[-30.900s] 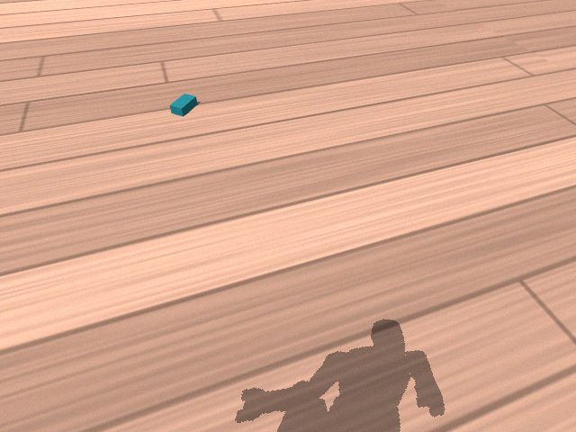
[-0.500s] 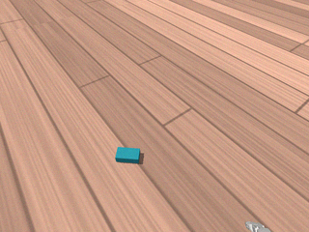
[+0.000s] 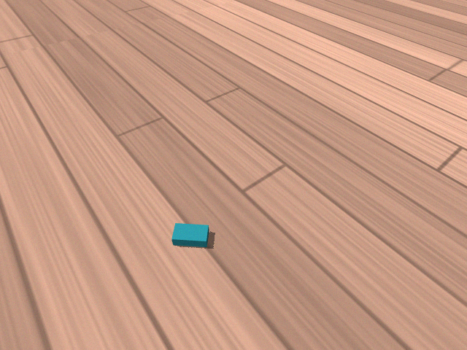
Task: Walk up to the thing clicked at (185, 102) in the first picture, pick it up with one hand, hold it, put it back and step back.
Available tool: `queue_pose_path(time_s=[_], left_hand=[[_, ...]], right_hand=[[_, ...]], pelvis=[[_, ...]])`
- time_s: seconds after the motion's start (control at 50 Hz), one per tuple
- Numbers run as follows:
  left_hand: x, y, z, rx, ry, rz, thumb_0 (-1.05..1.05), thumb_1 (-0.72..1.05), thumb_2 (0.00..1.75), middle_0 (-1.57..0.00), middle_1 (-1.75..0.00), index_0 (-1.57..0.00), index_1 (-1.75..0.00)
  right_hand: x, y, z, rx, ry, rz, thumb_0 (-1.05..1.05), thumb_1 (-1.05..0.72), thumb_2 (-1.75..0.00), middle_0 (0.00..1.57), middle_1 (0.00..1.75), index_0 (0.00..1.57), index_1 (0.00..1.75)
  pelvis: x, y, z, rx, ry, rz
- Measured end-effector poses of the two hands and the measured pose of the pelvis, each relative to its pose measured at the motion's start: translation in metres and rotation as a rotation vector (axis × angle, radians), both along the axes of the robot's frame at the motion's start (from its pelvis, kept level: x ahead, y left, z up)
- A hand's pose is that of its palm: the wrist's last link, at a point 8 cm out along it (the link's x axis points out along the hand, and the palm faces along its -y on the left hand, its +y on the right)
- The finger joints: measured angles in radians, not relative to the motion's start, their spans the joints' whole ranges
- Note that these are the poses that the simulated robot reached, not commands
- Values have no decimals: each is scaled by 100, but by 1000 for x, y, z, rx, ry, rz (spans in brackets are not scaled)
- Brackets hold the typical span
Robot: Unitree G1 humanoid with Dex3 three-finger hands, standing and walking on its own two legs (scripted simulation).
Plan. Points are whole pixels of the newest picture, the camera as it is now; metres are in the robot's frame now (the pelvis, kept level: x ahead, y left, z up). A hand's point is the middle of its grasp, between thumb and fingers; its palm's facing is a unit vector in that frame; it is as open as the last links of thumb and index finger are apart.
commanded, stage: stand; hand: left
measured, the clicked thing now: (191, 235) +0.78 +0.19 -0.75
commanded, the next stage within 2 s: walk up in 0.56 s
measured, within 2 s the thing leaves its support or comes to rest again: neither
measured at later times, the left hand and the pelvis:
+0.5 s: hand out of the picture +0.08 +0.25 -0.16, palm faces -0.03 -0.94 -0.34, open 7.4 cm; pelvis +0.00 +0.00 +0.00, yaw +0 degrees
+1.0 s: hand out of the picture +0.15 +0.31 -0.17, palm faces -0.07 -0.94 -0.33, open 7.4 cm; pelvis +0.11 +0.04 +0.00, yaw -1 degrees
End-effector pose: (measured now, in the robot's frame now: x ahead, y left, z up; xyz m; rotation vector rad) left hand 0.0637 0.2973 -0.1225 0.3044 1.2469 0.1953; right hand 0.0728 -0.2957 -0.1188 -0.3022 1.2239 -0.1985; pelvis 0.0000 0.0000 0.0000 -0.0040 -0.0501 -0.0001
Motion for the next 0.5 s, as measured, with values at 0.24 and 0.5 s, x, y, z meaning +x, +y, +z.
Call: queue_pose_path(time_s=[0.24, 0.5], left_hand=[[-5, 1, 2, 10, 14, -3, 0, 90, 89, -20, -29, -20, -30], [7, -1, 3, 7, -7, -13, 0, 90, 89, -20, -29, -20, -30]], right_hand=[[-13, -2, -4, 4, 32, -3, 1, -90, -90, 20, 30, 21, 30], [1, -2, -2, 0, 10, 14, 1, -90, -90, 20, 30, 21, 30]], pelvis=[[-1, -1, 0, 1, 10, 1], [5, -2, 0, 1, 14, -1]])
